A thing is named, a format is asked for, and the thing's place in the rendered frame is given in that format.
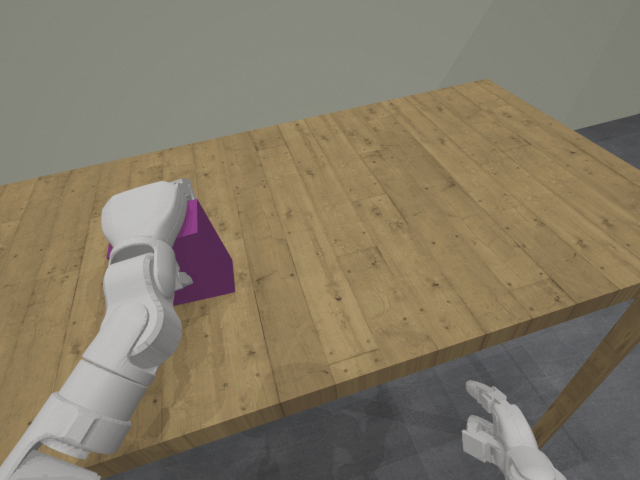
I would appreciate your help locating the robot right hand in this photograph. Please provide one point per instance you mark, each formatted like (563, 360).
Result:
(489, 442)

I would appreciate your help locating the robot left hand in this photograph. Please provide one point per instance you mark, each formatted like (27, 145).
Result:
(156, 210)

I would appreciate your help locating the sponge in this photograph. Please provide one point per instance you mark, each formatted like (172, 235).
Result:
(201, 254)

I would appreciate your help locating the robot right forearm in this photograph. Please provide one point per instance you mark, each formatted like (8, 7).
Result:
(528, 463)

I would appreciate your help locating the robot left upper arm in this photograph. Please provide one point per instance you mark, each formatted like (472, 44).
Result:
(40, 466)

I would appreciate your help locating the robot left forearm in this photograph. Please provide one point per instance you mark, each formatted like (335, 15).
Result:
(140, 331)

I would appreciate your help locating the table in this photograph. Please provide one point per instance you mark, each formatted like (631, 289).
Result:
(368, 244)

